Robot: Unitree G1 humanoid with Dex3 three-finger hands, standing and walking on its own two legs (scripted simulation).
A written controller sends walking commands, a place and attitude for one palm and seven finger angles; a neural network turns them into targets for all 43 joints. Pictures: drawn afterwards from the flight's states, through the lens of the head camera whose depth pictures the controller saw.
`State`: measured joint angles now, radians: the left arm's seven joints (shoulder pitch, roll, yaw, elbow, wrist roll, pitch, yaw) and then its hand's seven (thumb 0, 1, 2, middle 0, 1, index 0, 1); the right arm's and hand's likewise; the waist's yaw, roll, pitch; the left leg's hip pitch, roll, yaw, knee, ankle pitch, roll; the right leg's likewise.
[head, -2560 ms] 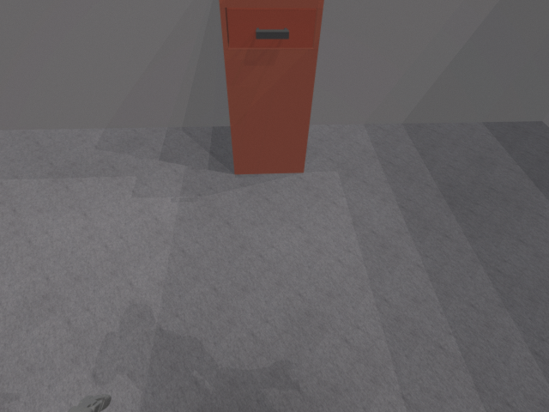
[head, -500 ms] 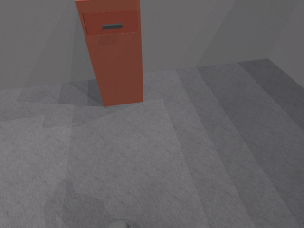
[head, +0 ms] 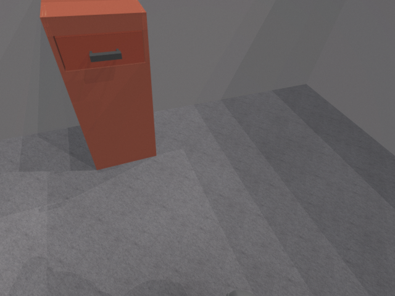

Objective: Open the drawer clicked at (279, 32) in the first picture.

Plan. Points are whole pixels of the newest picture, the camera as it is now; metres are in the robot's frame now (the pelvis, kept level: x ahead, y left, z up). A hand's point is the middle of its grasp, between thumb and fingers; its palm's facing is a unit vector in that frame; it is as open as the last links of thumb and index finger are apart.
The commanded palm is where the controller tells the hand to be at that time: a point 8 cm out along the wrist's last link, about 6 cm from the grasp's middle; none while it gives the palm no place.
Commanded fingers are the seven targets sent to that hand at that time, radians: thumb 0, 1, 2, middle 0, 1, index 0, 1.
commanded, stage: walk to a spot facing it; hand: left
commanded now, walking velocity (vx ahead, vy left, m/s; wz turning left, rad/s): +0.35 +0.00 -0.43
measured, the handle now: (105, 54) +0.99 +0.46 -0.02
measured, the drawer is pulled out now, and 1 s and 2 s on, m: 0.00 0.00 0.00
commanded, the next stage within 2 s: turn to face it in 0.54 s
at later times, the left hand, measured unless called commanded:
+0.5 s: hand (175, 219) +0.36 +0.08 -0.18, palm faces -0.24 -0.96 -0.15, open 7.4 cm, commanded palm none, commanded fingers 0.00 0.90 0.90 -0.20 -0.30 -0.20 -0.30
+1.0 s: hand (163, 209) +0.40 +0.12 -0.20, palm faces -0.04 -0.99 -0.15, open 7.4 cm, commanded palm none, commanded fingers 0.00 0.90 0.90 -0.20 -0.30 -0.20 -0.30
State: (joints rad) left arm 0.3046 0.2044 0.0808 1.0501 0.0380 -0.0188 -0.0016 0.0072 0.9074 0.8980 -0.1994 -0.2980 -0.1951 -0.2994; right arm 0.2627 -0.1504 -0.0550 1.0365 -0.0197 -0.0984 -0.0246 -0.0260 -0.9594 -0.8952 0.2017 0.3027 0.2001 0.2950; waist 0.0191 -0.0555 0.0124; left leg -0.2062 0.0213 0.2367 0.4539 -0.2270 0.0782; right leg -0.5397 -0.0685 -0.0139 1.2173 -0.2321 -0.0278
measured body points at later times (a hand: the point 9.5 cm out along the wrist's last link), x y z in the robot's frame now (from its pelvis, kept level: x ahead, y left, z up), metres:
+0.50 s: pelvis +0.21 -0.06 -0.03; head +0.25 -0.07 +0.42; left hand +0.38 +0.13 -0.17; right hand +0.04 -0.21 -0.17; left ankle +0.06 +0.07 -0.66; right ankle +0.27 -0.13 -0.74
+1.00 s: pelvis +0.38 -0.05 -0.02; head +0.40 -0.02 +0.43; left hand +0.40 +0.18 -0.19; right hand +0.44 -0.28 -0.15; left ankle +0.45 +0.02 -0.74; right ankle +0.28 -0.14 -0.70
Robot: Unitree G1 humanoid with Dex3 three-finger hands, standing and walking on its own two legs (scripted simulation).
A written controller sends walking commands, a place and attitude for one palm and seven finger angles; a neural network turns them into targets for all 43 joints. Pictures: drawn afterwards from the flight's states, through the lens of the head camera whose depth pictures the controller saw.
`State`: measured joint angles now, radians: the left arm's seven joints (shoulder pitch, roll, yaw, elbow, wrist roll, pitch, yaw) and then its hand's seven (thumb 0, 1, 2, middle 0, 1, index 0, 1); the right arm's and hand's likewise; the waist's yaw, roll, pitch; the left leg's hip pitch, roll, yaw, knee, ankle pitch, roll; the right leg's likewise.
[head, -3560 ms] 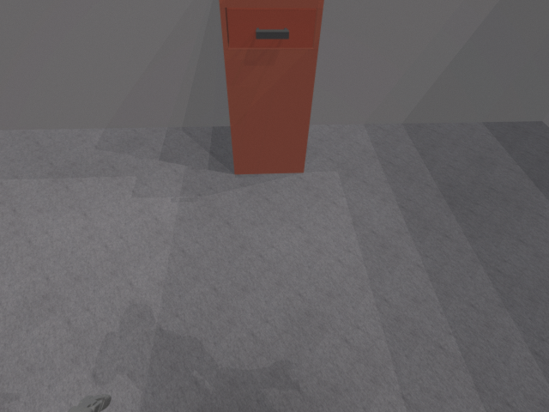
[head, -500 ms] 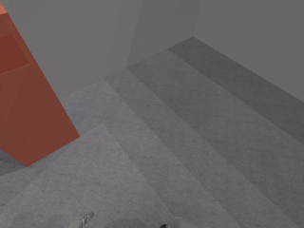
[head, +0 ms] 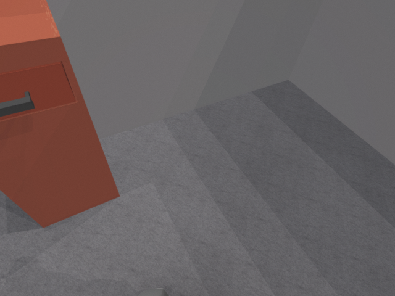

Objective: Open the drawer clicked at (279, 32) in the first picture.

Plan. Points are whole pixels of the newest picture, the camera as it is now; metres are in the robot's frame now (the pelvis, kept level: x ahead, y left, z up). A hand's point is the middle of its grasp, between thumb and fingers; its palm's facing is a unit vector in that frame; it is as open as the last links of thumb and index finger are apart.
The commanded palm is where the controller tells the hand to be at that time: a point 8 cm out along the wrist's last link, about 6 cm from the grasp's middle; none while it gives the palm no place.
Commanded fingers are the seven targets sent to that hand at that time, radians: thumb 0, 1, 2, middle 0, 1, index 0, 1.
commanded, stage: turn to face it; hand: left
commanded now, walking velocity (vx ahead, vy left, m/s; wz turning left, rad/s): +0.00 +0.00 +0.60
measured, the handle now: (6, 103) +0.54 +0.58 +0.00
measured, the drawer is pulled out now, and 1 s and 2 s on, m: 0.00 0.00 0.00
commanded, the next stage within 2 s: take the last steps up to it in 0.84 s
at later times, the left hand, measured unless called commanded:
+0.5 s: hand out of the picture +0.10 +0.18 -0.13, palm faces +0.27 -0.92 -0.30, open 7.4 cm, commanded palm none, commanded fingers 0.00 0.90 0.90 -0.20 -0.30 -0.20 -0.30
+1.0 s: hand out of the picture -0.11 +0.10 -0.16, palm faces +0.56 -0.79 -0.27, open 7.4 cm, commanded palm none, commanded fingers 0.00 0.90 0.90 -0.20 -0.30 -0.20 -0.30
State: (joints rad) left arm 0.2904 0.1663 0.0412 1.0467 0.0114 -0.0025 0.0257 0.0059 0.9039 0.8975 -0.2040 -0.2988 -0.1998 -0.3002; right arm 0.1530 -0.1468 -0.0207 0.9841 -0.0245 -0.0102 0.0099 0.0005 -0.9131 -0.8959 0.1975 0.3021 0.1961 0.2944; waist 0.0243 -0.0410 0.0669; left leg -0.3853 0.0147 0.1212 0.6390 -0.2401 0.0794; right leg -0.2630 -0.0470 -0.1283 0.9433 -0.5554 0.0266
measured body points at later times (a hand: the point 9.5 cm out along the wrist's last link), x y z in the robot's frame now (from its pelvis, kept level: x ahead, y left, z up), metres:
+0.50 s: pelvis +0.02 -0.06 +0.01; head +0.06 -0.07 +0.46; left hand +0.08 +0.22 -0.11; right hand +0.12 -0.30 -0.15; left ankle +0.07 +0.08 -0.72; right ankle +0.04 -0.17 -0.73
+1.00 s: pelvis +0.02 -0.06 +0.01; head +0.05 -0.04 +0.46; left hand -0.14 +0.14 -0.14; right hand +0.26 -0.20 -0.13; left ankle -0.06 +0.03 -0.72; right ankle +0.04 -0.17 -0.72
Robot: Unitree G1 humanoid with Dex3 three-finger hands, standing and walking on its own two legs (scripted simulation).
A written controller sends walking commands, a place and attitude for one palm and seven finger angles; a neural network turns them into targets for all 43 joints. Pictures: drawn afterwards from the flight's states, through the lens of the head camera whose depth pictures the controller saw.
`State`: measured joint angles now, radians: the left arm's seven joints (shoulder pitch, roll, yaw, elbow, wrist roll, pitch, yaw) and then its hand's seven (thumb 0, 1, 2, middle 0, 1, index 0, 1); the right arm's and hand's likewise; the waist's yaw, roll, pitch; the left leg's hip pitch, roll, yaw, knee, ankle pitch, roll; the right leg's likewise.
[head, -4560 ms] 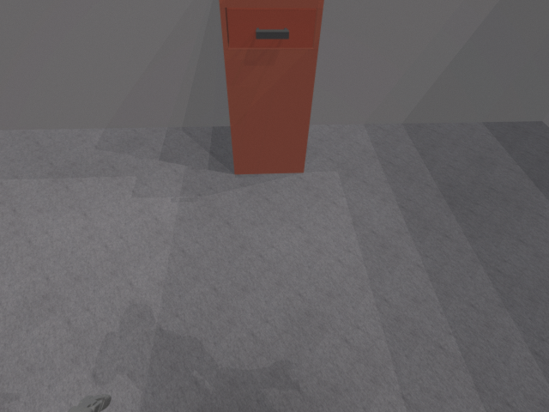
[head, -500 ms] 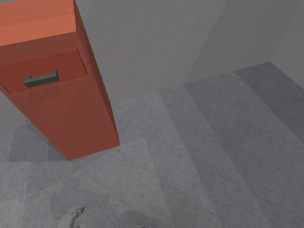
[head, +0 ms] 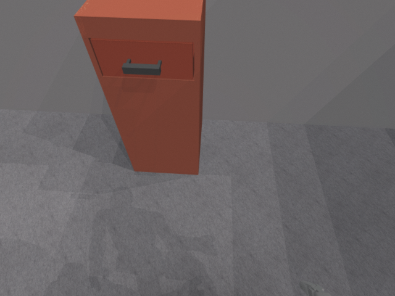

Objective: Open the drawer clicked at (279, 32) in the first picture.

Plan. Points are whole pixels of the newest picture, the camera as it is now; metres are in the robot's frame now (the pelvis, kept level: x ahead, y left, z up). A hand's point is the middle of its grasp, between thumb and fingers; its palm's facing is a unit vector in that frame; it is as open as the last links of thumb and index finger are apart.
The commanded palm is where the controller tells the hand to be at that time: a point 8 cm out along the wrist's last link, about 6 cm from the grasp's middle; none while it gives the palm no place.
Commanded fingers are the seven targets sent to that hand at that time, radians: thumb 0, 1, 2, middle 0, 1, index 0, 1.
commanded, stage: take the last steps up to it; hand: left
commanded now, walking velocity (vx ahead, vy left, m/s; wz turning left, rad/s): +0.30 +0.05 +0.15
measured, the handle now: (143, 65) +0.78 +0.28 -0.01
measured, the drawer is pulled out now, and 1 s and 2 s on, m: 0.00 0.00 0.00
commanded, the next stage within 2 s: come to a stop and stand still in 0.86 s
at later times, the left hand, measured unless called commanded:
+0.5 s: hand (134, 285) +0.15 +0.17 -0.15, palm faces +0.07 -0.97 -0.22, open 7.4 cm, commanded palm none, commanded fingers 0.00 0.90 0.90 -0.20 -0.30 -0.20 -0.30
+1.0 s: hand (122, 283) +0.16 +0.20 -0.18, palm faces +0.17 -0.98 -0.13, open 7.4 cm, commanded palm none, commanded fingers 0.00 0.90 0.90 -0.20 -0.30 -0.20 -0.30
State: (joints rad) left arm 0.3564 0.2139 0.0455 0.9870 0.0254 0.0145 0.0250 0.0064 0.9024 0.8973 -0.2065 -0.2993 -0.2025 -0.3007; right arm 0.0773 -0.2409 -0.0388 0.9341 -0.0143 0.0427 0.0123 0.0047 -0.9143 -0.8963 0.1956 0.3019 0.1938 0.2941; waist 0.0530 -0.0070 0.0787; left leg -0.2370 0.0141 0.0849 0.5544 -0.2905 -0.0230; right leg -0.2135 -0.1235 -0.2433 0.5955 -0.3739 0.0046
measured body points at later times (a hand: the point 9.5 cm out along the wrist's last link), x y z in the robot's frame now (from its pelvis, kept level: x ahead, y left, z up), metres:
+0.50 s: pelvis +0.09 -0.02 +0.00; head +0.10 -0.04 +0.45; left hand +0.15 +0.22 -0.14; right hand +0.04 -0.25 -0.17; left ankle -0.01 +0.10 -0.69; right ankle +0.13 -0.11 -0.73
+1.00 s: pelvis +0.24 +0.06 +0.00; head +0.27 +0.08 +0.45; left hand +0.15 +0.25 -0.17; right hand +0.34 -0.17 -0.14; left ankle +0.29 +0.15 -0.73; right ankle +0.15 -0.09 -0.68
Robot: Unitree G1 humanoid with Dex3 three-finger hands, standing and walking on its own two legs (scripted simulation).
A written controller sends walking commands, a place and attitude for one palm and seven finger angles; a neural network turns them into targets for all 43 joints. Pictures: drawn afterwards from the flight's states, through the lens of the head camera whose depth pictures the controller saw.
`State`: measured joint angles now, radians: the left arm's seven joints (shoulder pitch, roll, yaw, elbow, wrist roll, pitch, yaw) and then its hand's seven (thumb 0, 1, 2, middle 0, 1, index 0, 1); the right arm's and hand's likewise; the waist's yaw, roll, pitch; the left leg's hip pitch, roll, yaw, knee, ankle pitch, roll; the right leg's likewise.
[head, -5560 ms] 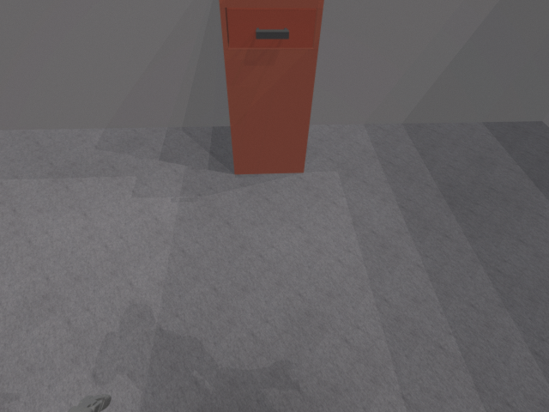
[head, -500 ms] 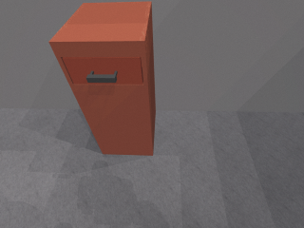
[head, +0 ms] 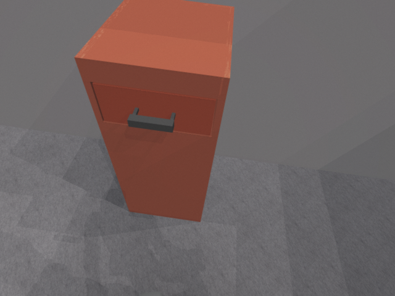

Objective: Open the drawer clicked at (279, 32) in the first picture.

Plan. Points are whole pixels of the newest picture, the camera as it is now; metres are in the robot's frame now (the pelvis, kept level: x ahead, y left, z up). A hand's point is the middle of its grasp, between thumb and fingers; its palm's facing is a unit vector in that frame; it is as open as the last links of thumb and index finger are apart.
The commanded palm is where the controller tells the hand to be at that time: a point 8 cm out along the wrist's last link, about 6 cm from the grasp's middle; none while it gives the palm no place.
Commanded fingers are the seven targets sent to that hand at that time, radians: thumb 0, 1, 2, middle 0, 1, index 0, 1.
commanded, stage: come to a stop and stand still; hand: left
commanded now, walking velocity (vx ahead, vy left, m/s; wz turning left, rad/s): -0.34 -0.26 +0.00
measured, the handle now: (153, 118) +0.55 +0.18 -0.01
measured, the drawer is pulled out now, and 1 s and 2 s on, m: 0.00 0.00 0.00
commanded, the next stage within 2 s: look again from close up in 1.76 s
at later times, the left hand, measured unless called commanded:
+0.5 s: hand out of the picture +0.12 +0.14 -0.15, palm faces -0.03 -0.95 -0.30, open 7.4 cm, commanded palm none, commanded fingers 0.00 0.90 0.90 -0.20 -0.30 -0.20 -0.30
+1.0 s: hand out of the picture -0.03 +0.13 -0.14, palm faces +0.09 -0.96 -0.28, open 7.4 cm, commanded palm none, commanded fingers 0.00 0.90 0.90 -0.20 -0.30 -0.20 -0.30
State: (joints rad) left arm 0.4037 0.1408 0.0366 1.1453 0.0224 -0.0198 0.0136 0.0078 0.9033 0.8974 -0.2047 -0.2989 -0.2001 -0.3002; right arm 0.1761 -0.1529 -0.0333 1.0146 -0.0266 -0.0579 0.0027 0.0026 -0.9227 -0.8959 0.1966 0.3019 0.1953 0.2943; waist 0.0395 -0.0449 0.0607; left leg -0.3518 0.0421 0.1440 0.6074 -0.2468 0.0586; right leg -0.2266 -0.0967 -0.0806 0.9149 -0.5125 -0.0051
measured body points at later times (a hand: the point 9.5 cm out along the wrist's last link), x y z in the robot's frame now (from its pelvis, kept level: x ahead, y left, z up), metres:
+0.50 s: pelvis +0.03 -0.06 +0.00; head +0.06 -0.09 +0.45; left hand +0.12 +0.19 -0.13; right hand +0.04 -0.29 -0.17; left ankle +0.05 +0.09 -0.72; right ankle +0.02 -0.17 -0.73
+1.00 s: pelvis -0.01 -0.06 +0.02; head +0.00 -0.09 +0.47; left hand -0.03 +0.18 -0.12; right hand +0.06 -0.32 -0.14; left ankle -0.05 +0.11 -0.68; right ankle +0.02 -0.17 -0.73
